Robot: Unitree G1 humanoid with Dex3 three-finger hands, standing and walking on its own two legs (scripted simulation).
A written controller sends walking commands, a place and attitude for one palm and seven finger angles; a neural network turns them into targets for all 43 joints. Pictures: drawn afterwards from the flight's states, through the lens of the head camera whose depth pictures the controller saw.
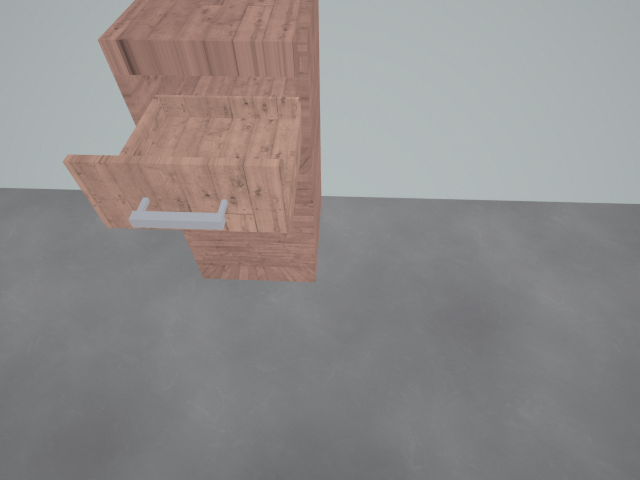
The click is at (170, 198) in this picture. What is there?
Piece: drawer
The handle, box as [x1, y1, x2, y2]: [128, 197, 227, 229]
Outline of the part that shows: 128,219 133,226 139,227 222,229 225,221 223,215 227,202 224,199 221,200 217,213 146,211 145,209 149,200 147,197 143,197 137,210 132,211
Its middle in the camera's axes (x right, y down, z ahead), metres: -0.26 -0.05 +0.72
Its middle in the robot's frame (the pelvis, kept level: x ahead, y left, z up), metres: +0.56 +0.29 -0.05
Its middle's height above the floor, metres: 0.73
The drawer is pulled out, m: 0.30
